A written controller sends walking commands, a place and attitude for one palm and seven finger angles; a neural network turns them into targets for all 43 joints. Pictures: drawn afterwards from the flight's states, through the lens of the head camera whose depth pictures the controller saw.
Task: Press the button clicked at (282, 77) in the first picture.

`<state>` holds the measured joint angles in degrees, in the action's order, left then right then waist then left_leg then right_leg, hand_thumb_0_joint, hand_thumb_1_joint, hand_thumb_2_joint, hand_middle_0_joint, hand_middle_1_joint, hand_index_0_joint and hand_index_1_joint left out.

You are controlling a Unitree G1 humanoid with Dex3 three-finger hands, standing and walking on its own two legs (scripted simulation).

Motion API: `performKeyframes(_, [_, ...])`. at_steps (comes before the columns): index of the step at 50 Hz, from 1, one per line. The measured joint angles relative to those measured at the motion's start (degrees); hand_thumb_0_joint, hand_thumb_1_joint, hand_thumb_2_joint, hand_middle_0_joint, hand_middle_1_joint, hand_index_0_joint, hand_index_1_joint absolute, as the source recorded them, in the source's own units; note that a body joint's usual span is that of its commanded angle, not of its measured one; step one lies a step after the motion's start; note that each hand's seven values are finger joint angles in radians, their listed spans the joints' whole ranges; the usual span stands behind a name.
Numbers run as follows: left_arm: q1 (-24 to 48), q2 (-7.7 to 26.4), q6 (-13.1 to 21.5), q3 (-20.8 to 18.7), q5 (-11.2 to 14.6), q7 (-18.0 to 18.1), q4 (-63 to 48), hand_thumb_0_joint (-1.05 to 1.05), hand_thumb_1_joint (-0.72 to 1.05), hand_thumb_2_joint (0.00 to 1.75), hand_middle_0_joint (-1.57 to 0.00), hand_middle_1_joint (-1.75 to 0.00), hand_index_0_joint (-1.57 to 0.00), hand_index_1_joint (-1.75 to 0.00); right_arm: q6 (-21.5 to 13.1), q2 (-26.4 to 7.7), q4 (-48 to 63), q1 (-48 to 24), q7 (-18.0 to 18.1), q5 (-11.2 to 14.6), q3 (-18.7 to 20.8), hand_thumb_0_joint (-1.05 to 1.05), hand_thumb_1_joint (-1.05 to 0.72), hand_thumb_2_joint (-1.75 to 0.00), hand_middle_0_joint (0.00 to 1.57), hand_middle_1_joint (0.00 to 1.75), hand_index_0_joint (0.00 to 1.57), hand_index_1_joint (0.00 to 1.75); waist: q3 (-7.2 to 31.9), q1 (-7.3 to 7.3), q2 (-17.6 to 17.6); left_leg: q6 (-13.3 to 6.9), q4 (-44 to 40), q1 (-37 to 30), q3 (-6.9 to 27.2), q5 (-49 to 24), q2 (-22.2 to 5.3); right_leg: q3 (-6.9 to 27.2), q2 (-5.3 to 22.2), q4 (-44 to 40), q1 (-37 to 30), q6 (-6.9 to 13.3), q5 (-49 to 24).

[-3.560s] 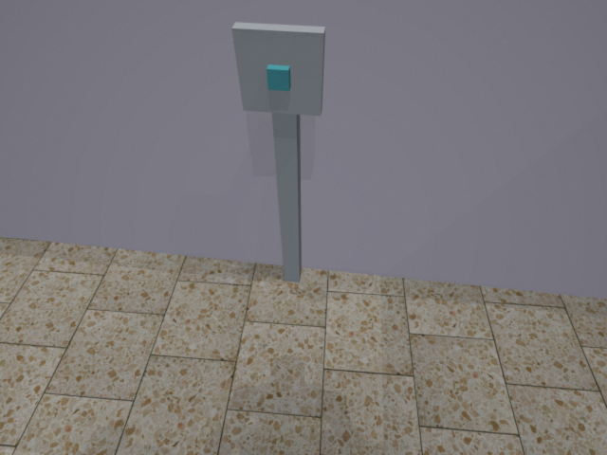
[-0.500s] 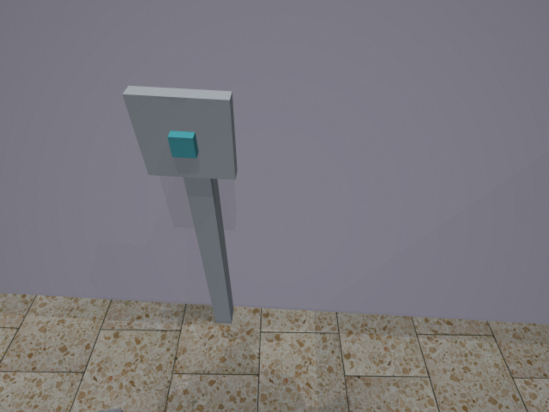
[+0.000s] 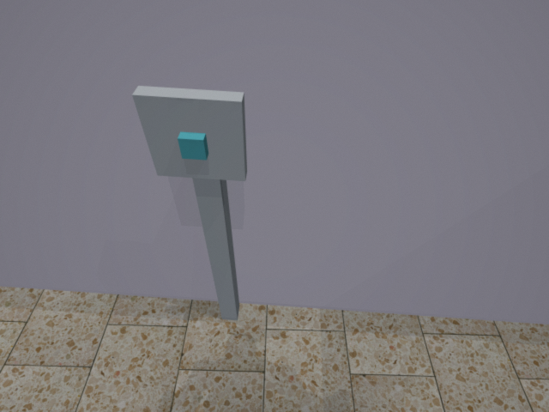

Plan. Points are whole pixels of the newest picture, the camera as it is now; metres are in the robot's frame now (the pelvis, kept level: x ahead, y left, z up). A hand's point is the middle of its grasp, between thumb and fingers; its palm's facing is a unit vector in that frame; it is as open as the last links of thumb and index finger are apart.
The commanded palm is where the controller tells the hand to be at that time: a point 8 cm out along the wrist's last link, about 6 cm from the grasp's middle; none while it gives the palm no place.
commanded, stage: look again from close up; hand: left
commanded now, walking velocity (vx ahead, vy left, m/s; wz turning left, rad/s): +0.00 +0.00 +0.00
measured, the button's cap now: (194, 144) +0.53 +0.18 +0.09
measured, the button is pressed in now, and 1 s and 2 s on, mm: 0 0 0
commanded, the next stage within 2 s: raise the hand and make a fist in 0.48 s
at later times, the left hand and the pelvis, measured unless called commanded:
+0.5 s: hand out of the picture +0.07 +0.23 -0.17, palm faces -0.05 -0.95 -0.30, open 7.3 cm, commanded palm none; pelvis +0.02 +0.00 +0.00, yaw +0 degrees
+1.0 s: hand (136, 388) +0.16 +0.21 -0.05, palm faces +0.06 -1.00 -0.02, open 5.4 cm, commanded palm +0.14 +0.27 -0.03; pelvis -0.01 -0.03 -0.09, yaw +1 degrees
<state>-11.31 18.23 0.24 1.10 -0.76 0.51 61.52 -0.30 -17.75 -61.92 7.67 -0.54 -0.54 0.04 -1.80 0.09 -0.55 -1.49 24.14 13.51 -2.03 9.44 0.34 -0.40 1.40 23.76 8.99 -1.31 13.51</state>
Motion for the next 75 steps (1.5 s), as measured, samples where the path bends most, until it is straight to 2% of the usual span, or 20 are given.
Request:
performKeyframes(10, [0.47,-1.05,0.08,0.14,-0.08,0.24,0.41,0.01,0.91,0.9,-0.2,-0.3,-0.21,-0.3,-0.07,1.06,-1.14,-0.91,0.13,0.16,-0.02,0.01,-0.9,-0.9,0.2,0.3,0.2,0.3,-0.44,-0.02,-0.56,-0.12,-0.67,-0.96,-0.33,0.4,0.11,0.32,0.12,-1.05,-1.02,-0.22,0.07])
performKeyframes(30, [0.92,-0.52,0.28,-0.18,-0.13,1.14,0.2,0.01,0.91,0.9,-0.2,-0.3,-0.21,-0.3,-0.05,0.77,-1.55,-0.81,0.45,0.36,0.05,0.01,-0.9,-0.9,0.2,0.3,0.2,0.3,-0.11,-0.28,-0.27,-0.19,-1.22,-2.23,-0.66,1.03,0.17,0.62,0.22,-2.47,-2.58,-0.48,0.2])
performKeyframes(31, [-1.44,-1.24,-2.11,-3.88,1.28,0.76,-7.56,0.01,0.91,0.9,-0.2,-0.3,-0.21,-0.31,-0.58,1.08,1.42,0.69,0.87,0.88,0.54,0.01,-0.9,-0.9,0.2,0.3,0.2,0.3,-0.21,-0.44,-0.38,-0.16,-0.35,-1.56,-0.51,1.39,0.25,0.45,0.3,-1.4,-1.91,-0.44,0.61])
performKeyframes(32, [-4.33,-1.8,-1.55,-6.95,2.38,0.55,-17.31,0.02,0.91,0.9,-0.21,-0.3,-0.21,-0.31,-2.6,1.65,4.9,2.88,1.78,1.32,0.86,0.01,-0.9,-0.9,0.2,0.3,0.2,0.3,-0.34,-0.02,-0.91,-0.14,0.11,-1.17,-0.46,1.56,0.58,0.3,0.62,0.62,-0.81,0.02,1.44])
performKeyframes(34, [-9.07,-2.55,2.1,-9.44,5.56,0.9,-33.83,0.02,0.91,0.9,-0.22,-0.31,-0.22,-0.32,-7.29,2.86,10.3,5.95,2.9,1.85,1.41,0.01,-0.9,-0.9,0.2,0.3,0.2,0.3,0.51,-0.05,-1.57,-0.01,1.61,0.49,-0.12,1.95,1.32,-0.5,1.49,4.73,1.73,0.92,3.61])
performKeyframes(37, [-9.96,-4.03,10.81,-12.23,10.02,-2.06,-45.59,0.02,0.91,0.9,-0.25,-0.35,-0.26,-0.36,-11.2,4.05,16.71,6.81,3.03,1.68,2.04,0.01,-0.9,-0.9,0.2,0.3,0.2,0.3,2.64,-1.16,-0.37,0.13,8.2,6.99,0.93,4.16,1.2,-1.59,1.54,10.14,7.16,0.37,6.04])
performKeyframes(39, [-9.22,-4.31,18.78,-14.31,12.73,-6.61,-47.13,0.02,0.91,0.9,-0.28,-0.39,-0.29,-0.4,-12.43,4.95,19.76,5.51,2.58,1.58,2.03,0.01,-0.9,-0.9,0.2,0.3,0.2,0.3,4.85,-1.52,0.0,0.5,14.18,13.63,0.9,6.28,0.53,-1.45,1.04,16.07,13.84,0.57,7.97])
performKeyframes(41, [-8.63,-4.01,26.28,-15.8,15.34,-12.67,-46.92,0.01,0.91,0.9,-0.32,-0.43,-0.33,-0.44,-13.58,5.63,22.46,3.99,1.85,1.53,1.96,0.01,-0.9,-0.9,0.2,0.3,0.2,0.3,6.86,-1.36,-0.17,0.83,21.01,20.94,0.72,8.75,-0.26,-1.12,0.43,23.09,21.33,0.95,10.47])
performKeyframes(43, [-8.42,-3.54,31.75,-16.79,17.59,-19.53,-46.28,0.01,0.91,0.9,-0.37,-0.48,-0.37,-0.49,-14.8,5.71,24.99,2.72,1.19,1.66,1.9,0.01,-0.9,-0.9,0.2,0.3,0.2,0.3,8.13,-0.9,-0.3,1.26,27.85,27.58,0.94,11.3,-1.04,-1.18,-0.21,29.76,27.84,1.34,12.99])
performKeyframes(44, [-8.54,-3.31,32.87,-17.15,18.65,-22.66,-46.25,0.01,0.91,0.9,-0.39,-0.51,-0.4,-0.51,-15.2,5.52,26.25,2.28,1.02,1.78,1.87,0.01,-0.9,-0.9,0.2,0.3,0.2,0.3,8.52,-0.54,-0.29,1.37,30.89,30.31,1.15,12.41,-1.37,-1.33,-0.49,32.69,30.45,1.52,14.23])
performKeyframes(46, [-9.43,-3.01,32.24,-17.82,20.62,-27.14,-47.0,0.01,0.91,0.9,-0.44,-0.56,-0.45,-0.57,-15.44,5.07,28.36,1.78,1.25,2.14,1.81,0.01,-0.9,-0.9,0.2,0.3,0.2,0.3,9.03,0.33,-0.28,1.61,35.78,34.27,1.66,14.49,-1.92,-1.71,-1.0,37.31,34.18,2.03,16.21])
performKeyframes(48, [-11.03,-3.15,29.56,-18.49,22.31,-28.85,-48.87,0.01,0.9,0.9,-0.49,-0.62,-0.5,-0.63,-15.28,4.66,29.72,1.73,2.05,2.5,1.71,0.01,-0.9,-0.9,0.2,0.3,0.2,0.3,9.2,1.18,-0.12,2.41,38.98,36.35,2.41,16.01,-2.34,-2.34,-1.41,40.03,35.84,2.5,17.62])
performKeyframes(51, [-13.67,-3.55,26.18,-19.35,22.92,-27.89,-53.55,0.02,0.9,0.9,-0.57,-0.7,-0.58,-0.71,-15.04,4.48,30.13,2.18,3.48,2.6,1.59,0.01,-0.9,-0.9,0.2,0.3,0.2,0.3,9.17,2.18,0.29,2.75,41.38,37.26,3.8,17.37,-2.81,-3.61,-2.02,41.34,35.89,2.86,18.81])
performKeyframes(54, [-14.75,-3.37,24.66,-19.48,22.32,-26.28,-58.16,0.02,0.9,0.9,-0.66,-0.79,-0.66,-0.8,-14.85,4.72,29.31,2.73,4.66,2.5,1.25,0.01,-0.9,-0.9,0.2,0.3,0.2,0.3,8.93,2.56,0.72,2.93,41.66,36.92,5.06,17.69,-3.04,-4.8,-2.43,40.67,34.78,3.21,18.92])
performKeyframes(59, [-12.93,-1.65,21.46,-19.12,21.93,-26.18,-60.96,0.02,0.9,0.9,-0.79,-0.94,-0.8,-0.95,-14.31,5.48,27.93,3.45,5.36,2.77,0.4,0.01,-0.9,-0.9,0.2,0.3,0.2,0.3,8.6,1.68,1.55,3.08,39.51,35.45,5.76,16.75,-3.27,-5.46,-2.83,37.76,32.87,3.29,17.66])
performKeyframes(64, [-12.9,-0.75,17.57,-19.09,22.25,-25.23,-61.68,0.02,0.9,0.9,-0.93,-1.09,-0.93,-1.1,-13.78,6.08,28.13,5.16,5.15,2.94,0.22,0.02,-0.9,-0.9,0.2,0.3,0.2,0.3,8.88,0.14,2.14,2.76,35.4,32.5,4.49,15.25,-3.29,-4.27,-2.76,33.99,30.56,2.88,15.84])
performKeyframes(68, [-14.01,-1.38,17.24,-19.06,22.29,-23.27,-62.47,0.02,0.9,0.9,-1.04,-1.21,-1.04,-1.22,-13.56,5.79,28.55,6.77,4.97,2.98,0.54,0.02,-0.9,-0.9,0.2,0.3,0.2,0.3,9.17,-0.44,2.26,2.35,32.86,30.45,3.5,14.4,-3.05,-3.38,-2.45,31.76,28.93,2.45,14.89])
performKeyframes(75, [-14.56,-2.12,17.64,-17.18,21.01,-21.07,-64.23,0.02,0.9,0.9,-1.2,-1.39,-1.21,-1.4,-13.73,4.35,28.57,7.79,5.01,3.14,0.56,0.02,-0.9,-0.9,0.2,0.3,0.2,0.3,8.53,-0.28,2.19,1.65,31.11,28.15,3.08,13.94,-2.51,-3.04,-1.94,29.68,26.47,1.86,14.2])
